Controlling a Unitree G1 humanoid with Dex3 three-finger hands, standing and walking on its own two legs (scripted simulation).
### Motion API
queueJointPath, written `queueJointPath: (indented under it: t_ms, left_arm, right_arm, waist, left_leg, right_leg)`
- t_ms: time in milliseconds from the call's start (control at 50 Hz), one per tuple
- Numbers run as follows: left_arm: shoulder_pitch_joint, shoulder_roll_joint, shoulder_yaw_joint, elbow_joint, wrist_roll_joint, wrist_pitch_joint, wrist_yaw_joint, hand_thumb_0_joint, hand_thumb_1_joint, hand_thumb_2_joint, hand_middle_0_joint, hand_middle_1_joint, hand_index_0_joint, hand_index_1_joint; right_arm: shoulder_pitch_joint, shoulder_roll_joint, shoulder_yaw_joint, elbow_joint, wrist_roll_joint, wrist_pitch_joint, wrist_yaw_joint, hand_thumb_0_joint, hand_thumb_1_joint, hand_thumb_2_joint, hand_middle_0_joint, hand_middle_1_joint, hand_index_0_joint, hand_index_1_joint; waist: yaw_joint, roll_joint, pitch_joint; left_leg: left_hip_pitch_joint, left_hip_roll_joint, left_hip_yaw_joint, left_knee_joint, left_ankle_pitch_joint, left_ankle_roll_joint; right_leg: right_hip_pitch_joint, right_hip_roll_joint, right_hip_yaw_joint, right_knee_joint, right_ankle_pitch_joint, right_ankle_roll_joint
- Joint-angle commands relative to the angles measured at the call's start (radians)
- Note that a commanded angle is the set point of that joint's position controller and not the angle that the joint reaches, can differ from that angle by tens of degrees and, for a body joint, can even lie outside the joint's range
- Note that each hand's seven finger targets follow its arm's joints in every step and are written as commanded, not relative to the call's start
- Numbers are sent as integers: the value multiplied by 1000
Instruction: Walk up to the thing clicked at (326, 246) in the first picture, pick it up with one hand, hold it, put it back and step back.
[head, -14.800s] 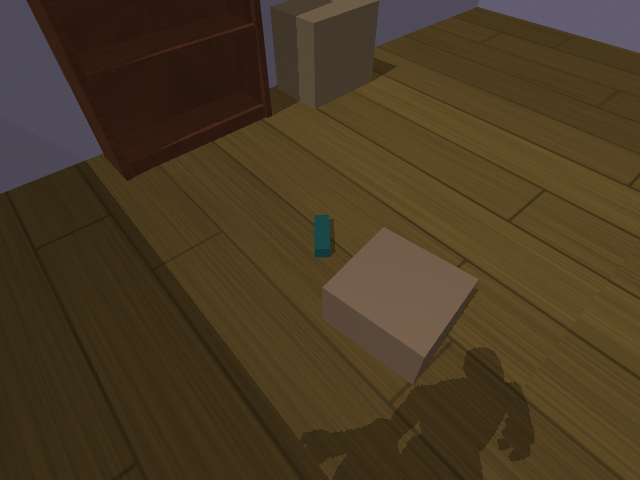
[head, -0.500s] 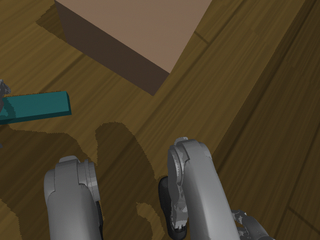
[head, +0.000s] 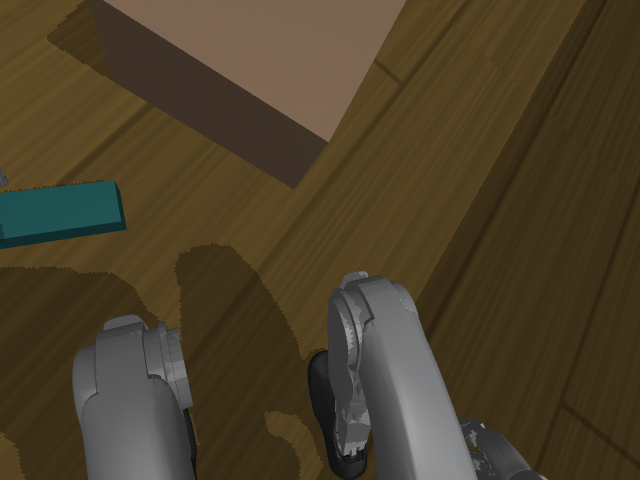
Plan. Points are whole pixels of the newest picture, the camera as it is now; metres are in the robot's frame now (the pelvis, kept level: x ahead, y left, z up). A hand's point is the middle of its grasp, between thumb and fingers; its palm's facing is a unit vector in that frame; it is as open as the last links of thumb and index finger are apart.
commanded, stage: rise first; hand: left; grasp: from above
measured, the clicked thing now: (46, 215) +0.48 +0.30 -0.29
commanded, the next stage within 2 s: approach in 1.38 s
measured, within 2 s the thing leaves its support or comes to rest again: neither
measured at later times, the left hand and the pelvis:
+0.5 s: hand out of the picture +0.43 +0.34 -0.19, palm faces -0.47 -0.08 -0.88, open 14.1 cm; pelvis +0.00 +0.00 +0.00, yaw -1 degrees
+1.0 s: hand out of the picture +0.44 +0.34 -0.18, palm faces -0.47 -0.08 -0.88, open 14.2 cm; pelvis +0.00 +0.00 +0.00, yaw -1 degrees
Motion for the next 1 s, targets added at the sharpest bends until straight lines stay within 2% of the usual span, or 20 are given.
queueJointPath:
  t_ms: [0, 80, 120, 180, 220, 260, 340, 400, 440, 500, 560, 580, 620, 640, 720, 740, 780, 820, 880, 980]
  left_arm:
    - [-296, 283, 30, -126, -17, 2, 43, 0, -567, 1036, -63, -1026, -58, -1031]
    - [-270, 294, 28, -93, -10, 10, 40, 0, -565, 1030, -65, -1034, -61, -1037]
    - [-289, 291, 26, -100, -13, 13, 38, 0, -568, 1038, -62, -1028, -56, -1034]
    - [-297, 316, 33, -107, -19, 13, 37, 0, -569, 1033, -63, -1032, -59, -1037]
    - [-308, 328, 34, -107, -18, 11, 35, 0, -557, 1023, -62, -1037, -61, -1037]
    - [-287, 316, 26, -78, -17, 11, 33, 0, -563, 1027, -63, -1037, -61, -1039]
    - [-296, 324, 29, -103, -17, 8, 32, 0, -564, 1029, -62, -1038, -59, -1040]
    - [-293, 309, 21, -87, -21, 12, 31, 0, -562, 1028, -62, -1041, -61, -1042]
    - [-304, 341, 37, -124, -21, 8, 33, 0, -562, 1028, -62, -1035, -60, -1037]
    - [-300, 321, 24, -115, -21, 11, 27, 0, -573, 1036, -64, -1037, -58, -1043]
    - [-291, 327, 36, -146, -22, 11, 27, 0, -569, 1031, -65, -1033, -60, -1038]
    - [-287, 306, 18, -122, -23, 16, 21, 0, -577, 1038, -65, -1032, -58, -1040]
    - [-309, 304, 16, -135, -29, 15, 17, 0, -576, 1041, -64, -1032, -56, -1040]
    - [-314, 316, 26, -157, -32, 13, 18, 0, -564, 1027, -63, -1041, -61, -1043]
    - [-301, 296, 8, -121, -29, 16, 11, 0, -581, 1046, -67, -1023, -56, -1035]
    - [-325, 303, 12, -144, -29, 12, 13, 0, -575, 1043, -62, -1027, -55, -1035]
    - [-300, 296, 2, -99, -24, 13, 9, 0, -580, 1044, -65, -1030, -56, -1039]
    - [-319, 316, 15, -116, -25, 9, 14, 0, -573, 1041, -64, -1031, -57, -1038]
    - [-315, 320, 9, -96, -12, 14, 18, 0, -581, 1043, -63, -1040, -56, -1048]
    - [-326, 320, 9, -98, -19, 20, 15, 0, -581, 1050, -68, -1024, -57, -1037]
  right_arm:
    - [202, -266, -73, -7, 2, -1, -16, 0, -906, -903, 200, 300, 200, 300]
    - [206, -263, -62, -8, -2, -3, -15, 0, -908, -903, 199, 300, 200, 300]
    - [214, -265, -60, -3, -6, -6, -15, 0, -905, -902, 200, 300, 200, 300]
    - [212, -269, -55, -7, -1, -8, -15, 0, -909, -903, 200, 300, 200, 300]
    - [208, -271, -50, -11, -6, -8, -15, 0, -906, -902, 200, 300, 200, 300]
    - [206, -269, -49, -14, -5, -9, -16, 0, -907, -903, 200, 300, 200, 300]
    - [217, -273, -43, -15, -6, -9, -17, 0, -905, -902, 200, 300, 200, 300]
    - [223, -277, -43, -16, -6, -13, -14, 0, -906, -903, 200, 300, 200, 300]
    - [219, -278, -43, -18, -1, -12, -16, 0, -906, -902, 200, 300, 200, 300]
    - [220, -274, -45, -20, -2, -11, -12, 0, -907, -903, 200, 300, 200, 300]
    - [224, -274, -46, -22, -3, -13, -10, 0, -907, -902, 200, 300, 200, 300]
    - [223, -273, -47, -17, 1, -14, -9, 0, -908, -903, 200, 300, 200, 300]
    - [235, -276, -49, -21, 3, -13, -7, 0, -908, -903, 200, 300, 200, 300]
    - [230, -276, -49, -22, 4, -11, -9, 0, -906, -902, 200, 300, 200, 300]
    - [234, -271, -46, -19, 8, -9, -7, 0, -907, -902, 200, 300, 200, 300]
    - [240, -276, -46, -24, 3, -8, -7, 0, -905, -902, 200, 300, 200, 300]
    - [229, -274, -43, -24, 6, -8, -9, 0, -906, -902, 200, 300, 200, 300]
    - [224, -276, -40, -28, 9, -8, -11, 0, -905, -902, 200, 300, 200, 300]
    - [226, -271, -34, -29, 8, -10, -12, 0, -907, -903, 200, 300, 200, 300]
    - [227, -278, -33, -32, 8, -15, -15, 0, -905, -902, 200, 300, 200, 300]
  waist:
    - [-14, 355, -671]
    - [-14, 336, -662]
    - [-29, 324, -660]
    - [-19, 335, -672]
    - [-28, 357, -682]
    - [-25, 352, -646]
    - [-28, 355, -665]
    - [-39, 358, -640]
    - [-24, 391, -683]
    - [-35, 370, -668]
    - [-25, 411, -680]
    - [-29, 388, -668]
    - [-46, 384, -662]
    - [-29, 392, -684]
    - [-39, 360, -669]
    - [-49, 378, -674]
    - [-43, 365, -650]
    - [-35, 368, -656]
    - [-42, 374, -644]
    - [-46, 375, -647]
  left_leg:
    - [565, -13, 107, -254, 193, 41]
    - [536, -18, 118, -241, 191, 46]
    - [536, -16, 115, -230, 202, 48]
    - [535, -15, 116, -235, 204, 46]
    - [538, -14, 112, -232, 203, 44]
    - [515, -14, 113, -238, 180, 44]
    - [538, -14, 110, -237, 198, 43]
    - [552, -11, 102, -244, 210, 40]
    - [563, -13, 105, -242, 222, 37]
    - [551, -11, 103, -234, 219, 41]
    - [582, -9, 104, -240, 247, 35]
    - [582, -9, 103, -238, 239, 37]
    - [569, -10, 102, -238, 235, 38]
    - [576, -10, 102, -243, 235, 37]
    - [559, -11, 103, -232, 229, 41]
    - [554, -11, 102, -239, 233, 39]
    - [559, -12, 98, -248, 215, 38]
    - [545, -13, 101, -251, 196, 38]
    - [541, -13, 106, -247, 198, 39]
    - [547, -12, 107, -251, 197, 40]
  right_leg:
    - [259, 30, -110, -215, 223, -83]
    - [287, 31, -100, -224, 232, -82]
    - [291, 30, -101, -224, 245, -77]
    - [299, 31, -101, -223, 246, -80]
    - [300, 34, -104, -216, 245, -80]
    - [287, 33, -107, -218, 225, -83]
    - [300, 35, -109, -221, 239, -81]
    - [278, 33, -119, -213, 245, -82]
    - [291, 32, -114, -206, 258, -85]
    - [286, 35, -113, -213, 259, -82]
    - [293, 30, -114, -205, 276, -83]
    - [275, 32, -114, -207, 270, -84]
    - [290, 31, -114, -215, 270, -82]
    - [293, 31, -114, -214, 269, -83]
    - [297, 33, -112, -221, 268, -81]
    - [309, 32, -115, -220, 274, -80]
    - [283, 32, -118, -217, 252, -83]
    - [286, 33, -116, -223, 239, -85]
    - [289, 34, -113, -220, 242, -85]
    - [290, 32, -113, -230, 242, -81]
